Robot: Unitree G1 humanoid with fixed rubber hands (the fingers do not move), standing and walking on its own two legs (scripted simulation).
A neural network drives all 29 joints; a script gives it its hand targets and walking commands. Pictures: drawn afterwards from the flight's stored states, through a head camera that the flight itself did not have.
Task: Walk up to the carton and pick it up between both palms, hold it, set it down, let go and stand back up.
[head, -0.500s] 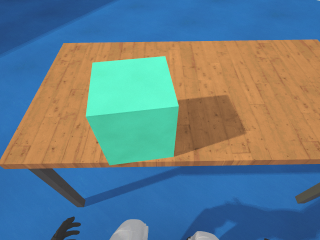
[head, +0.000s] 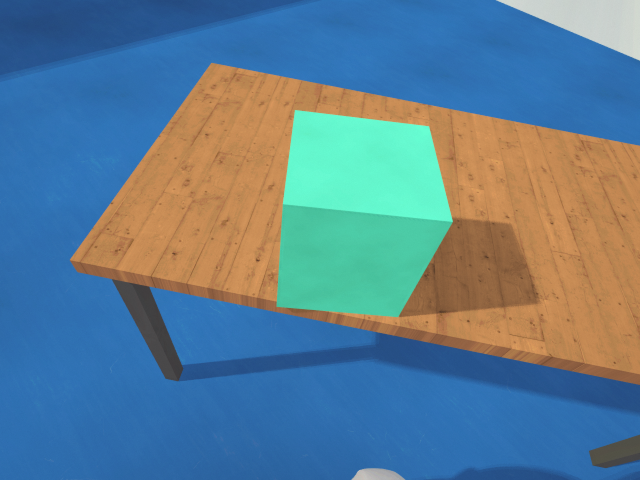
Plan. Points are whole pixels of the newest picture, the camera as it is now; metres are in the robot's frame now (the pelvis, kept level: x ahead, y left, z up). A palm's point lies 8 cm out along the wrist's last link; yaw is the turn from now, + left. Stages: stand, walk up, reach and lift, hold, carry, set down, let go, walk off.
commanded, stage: walk up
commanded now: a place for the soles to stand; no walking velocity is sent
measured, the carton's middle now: (349, 220) +0.48 -0.06 +0.01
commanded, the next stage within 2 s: reach and lift in 1.30 s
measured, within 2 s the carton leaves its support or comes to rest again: neither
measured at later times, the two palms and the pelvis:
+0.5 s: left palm out of the picture +0.09 +0.23 -0.13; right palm out of the picture +0.09 -0.29 -0.12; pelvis +0.03 -0.03 +0.00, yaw +0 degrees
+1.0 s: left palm out of the picture +0.06 +0.25 -0.13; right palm out of the picture +0.08 -0.29 -0.12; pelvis +0.02 -0.02 +0.00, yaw +0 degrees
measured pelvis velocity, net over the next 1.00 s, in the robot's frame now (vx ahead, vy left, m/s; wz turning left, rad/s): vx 0.02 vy -0.02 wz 0.01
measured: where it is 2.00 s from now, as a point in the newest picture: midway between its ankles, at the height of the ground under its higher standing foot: outside the picture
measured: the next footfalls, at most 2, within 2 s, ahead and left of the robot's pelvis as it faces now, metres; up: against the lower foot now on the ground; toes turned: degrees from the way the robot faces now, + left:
right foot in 0.08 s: +0.06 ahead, -0.15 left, +0.00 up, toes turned -3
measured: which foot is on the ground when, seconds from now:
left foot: down 0.00-1.00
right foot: up 0.00-0.06, down 0.08-1.00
